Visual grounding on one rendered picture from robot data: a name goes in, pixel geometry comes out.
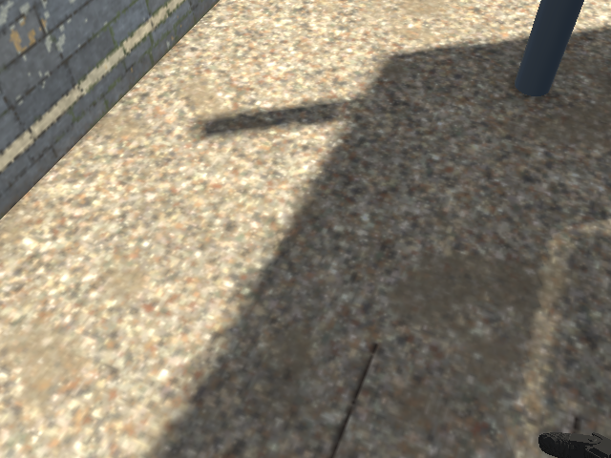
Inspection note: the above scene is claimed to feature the robot right hand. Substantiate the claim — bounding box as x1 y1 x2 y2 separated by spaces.
538 432 611 458

